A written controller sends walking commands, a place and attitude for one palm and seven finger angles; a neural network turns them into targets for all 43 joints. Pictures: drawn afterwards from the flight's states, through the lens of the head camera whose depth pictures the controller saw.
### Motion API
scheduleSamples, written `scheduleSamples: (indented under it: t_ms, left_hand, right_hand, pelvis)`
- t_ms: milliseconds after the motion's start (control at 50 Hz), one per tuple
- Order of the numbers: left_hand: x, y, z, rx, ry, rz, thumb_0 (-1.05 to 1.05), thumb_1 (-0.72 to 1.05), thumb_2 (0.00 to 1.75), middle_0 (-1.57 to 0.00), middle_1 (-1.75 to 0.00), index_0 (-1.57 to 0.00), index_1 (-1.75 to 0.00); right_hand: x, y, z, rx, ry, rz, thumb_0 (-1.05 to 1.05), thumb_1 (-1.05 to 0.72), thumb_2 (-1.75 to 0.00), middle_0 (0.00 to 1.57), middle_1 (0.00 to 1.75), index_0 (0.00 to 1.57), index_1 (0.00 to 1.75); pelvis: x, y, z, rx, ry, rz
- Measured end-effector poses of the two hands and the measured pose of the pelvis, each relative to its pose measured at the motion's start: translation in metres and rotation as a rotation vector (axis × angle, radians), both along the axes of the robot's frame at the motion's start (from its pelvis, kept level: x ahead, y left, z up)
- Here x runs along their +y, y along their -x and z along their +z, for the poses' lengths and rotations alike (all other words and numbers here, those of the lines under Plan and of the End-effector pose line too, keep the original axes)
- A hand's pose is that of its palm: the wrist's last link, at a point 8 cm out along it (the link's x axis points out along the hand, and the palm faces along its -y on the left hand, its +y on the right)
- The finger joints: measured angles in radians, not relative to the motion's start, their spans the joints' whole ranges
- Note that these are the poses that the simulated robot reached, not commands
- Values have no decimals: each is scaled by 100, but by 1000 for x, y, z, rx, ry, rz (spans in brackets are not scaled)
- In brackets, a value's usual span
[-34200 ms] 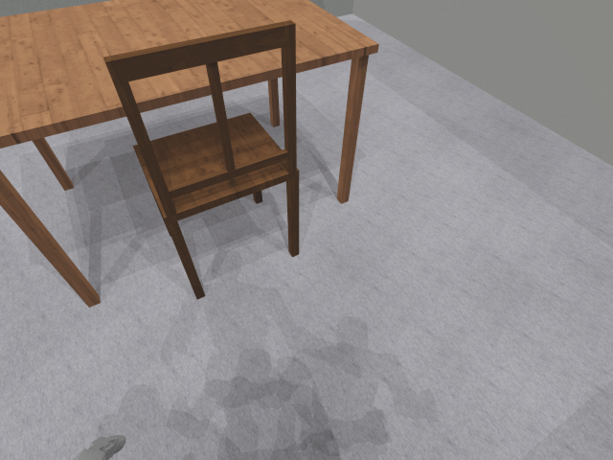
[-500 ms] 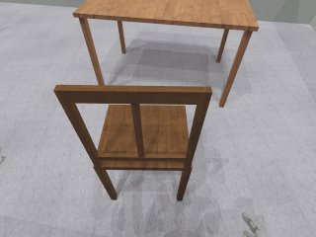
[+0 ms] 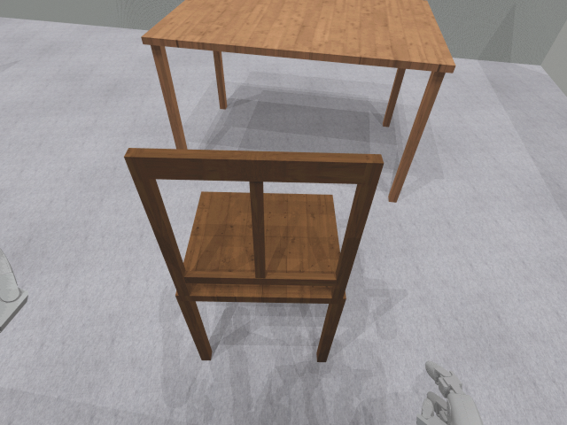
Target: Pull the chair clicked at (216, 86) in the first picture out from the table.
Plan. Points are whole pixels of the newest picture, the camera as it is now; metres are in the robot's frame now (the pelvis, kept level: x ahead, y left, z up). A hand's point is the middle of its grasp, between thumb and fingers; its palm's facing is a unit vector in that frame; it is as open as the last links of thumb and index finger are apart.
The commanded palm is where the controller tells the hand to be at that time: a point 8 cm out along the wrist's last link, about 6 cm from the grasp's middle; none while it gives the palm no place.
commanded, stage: stop stepping back and stand still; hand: left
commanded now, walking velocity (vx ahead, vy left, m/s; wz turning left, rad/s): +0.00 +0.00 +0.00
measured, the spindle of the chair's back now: (258, 234) +0.49 +0.09 -0.08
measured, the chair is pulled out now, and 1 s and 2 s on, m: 0.74 0.74 0.74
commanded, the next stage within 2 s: let the arm hang, fingers relaxed in 0.54 s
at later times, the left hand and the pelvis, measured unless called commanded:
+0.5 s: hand (54, 282) +0.22 +0.27 +0.15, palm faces +0.41 -0.77 -0.49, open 7.4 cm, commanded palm +0.16 +0.30 +0.17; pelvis +0.02 +0.00 +0.00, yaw +0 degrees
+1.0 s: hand out of the picture +0.07 +0.15 -0.17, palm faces +0.06 -0.98 -0.17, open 6.8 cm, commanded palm none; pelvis +0.00 -0.03 -0.01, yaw +2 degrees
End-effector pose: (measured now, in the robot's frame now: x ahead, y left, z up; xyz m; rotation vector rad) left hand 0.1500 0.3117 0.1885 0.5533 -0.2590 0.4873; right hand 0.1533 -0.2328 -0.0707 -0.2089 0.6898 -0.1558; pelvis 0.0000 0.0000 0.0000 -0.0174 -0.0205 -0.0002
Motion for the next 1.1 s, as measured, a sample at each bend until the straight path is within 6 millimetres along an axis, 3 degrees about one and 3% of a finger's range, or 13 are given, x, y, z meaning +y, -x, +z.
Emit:
scheduleSamples:
  t_ms: [140, 240, 380, 500, 640, 680, 760, 820, 880, 920, 1000, 1100]
  left_hand:
    - [-8, -16, -37, 144, 100, -16, 1, 89, 90, -21, -31, -21, -30]
    - [-18, -26, -24, 106, 62, -83, 1, 89, 90, -21, -31, -21, -30]
    - [-13, -32, 2, 59, -50, -107, 1, 88, 90, -21, -31, -21, -30]
    - [-8, -30, -13, 121, 0, -58, 1, 89, 90, -21, -31, -21, -30]
    - [-15, -25, -26, 127, 75, -41, 1, 89, 90, -21, -31, -21, -30]
    - [-15, -32, -49, 203, 72, -63, 1, 89, 90, -21, -31, -21, -30]
    - [-24, -32, -167, 650, 290, -9, 0, 90, 90, -20, -30, -20, -30]
    - [-59, 1, -250, 1002, 447, 0, 0, 90, 90, -20, -30, -20, -30]
    - [-104, 48, -305, 1253, 584, -33, 1, 91, 90, -20, -30, -20, -30]
    - [-122, 73, -322, 1304, 685, -2, -1, 94, 90, -20, -30, -20, -30]
    - [-115, 90, -328, 1323, 690, 47, -7, 101, 90, -21, -30, -21, -30]
    - [-104, 123, -325, 1438, 645, 108, -4, 97, 90, -21, -30, -21, -30]
  right_hand:
    - [2, 12, -12, 74, -7, -25, 1, -90, -89, 20, 30, 20, 30]
    - [1, 13, -11, 102, 10, -33, 1, -90, -89, 20, 30, 20, 30]
    - [0, -3, -9, 72, -5, -47, 1, -90, -89, 20, 30, 20, 30]
    - [-1, -17, -7, 41, -17, -45, 1, -90, -89, 20, 30, 20, 30]
    - [-3, -23, -3, 39, 6, -14, 1, -90, -89, 20, 30, 20, 30]
    - [-5, -24, -10, 47, -7, 36, 1, -90, -89, 20, 30, 20, 30]
    - [-10, -13, -38, 144, -40, 59, 1, -90, -89, 20, 30, 20, 30]
    - [-11, 10, -53, 228, -65, 36, 1, -90, -89, 20, 30, 20, 30]
    - [-11, 46, -60, 342, -69, 9, 0, -90, -89, 20, 30, 20, 30]
    - [-13, 73, -62, 431, -60, -4, 0, -90, -89, 20, 30, 20, 30]
    - [-22, 124, -64, 595, -36, -30, 0, -92, -89, 20, 30, 20, 30]
    - [-29, 167, -71, 694, -58, -84, 0, -92, -89, 20, 30, 20, 30]
  pelvis:
    - [3, -5, 1, 8, -2, -7]
    - [2, -10, 1, 6, -1, 1]
    - [3, -19, 1, 11, 0, -1]
    - [2, -23, 1, 10, -3, -5]
    - [-2, -21, 1, 4, -1, 4]
    - [-2, -18, -1, 19, -3, 21]
    - [-2, -11, -8, 34, -23, 22]
    - [-5, -9, -10, 26, -30, 15]
    - [-12, -7, -10, 12, -36, 15]
    - [-17, -5, -9, 6, -33, 20]
    - [-25, -1, -6, 0, -22, 28]
    - [-27, 1, -4, -4, -17, 21]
